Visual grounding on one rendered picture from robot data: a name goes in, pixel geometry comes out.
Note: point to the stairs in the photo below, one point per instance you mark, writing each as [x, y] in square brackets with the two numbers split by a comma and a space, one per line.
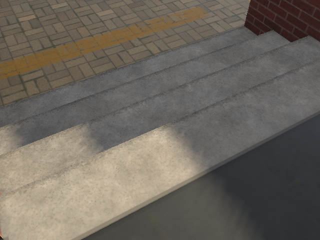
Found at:
[48, 132]

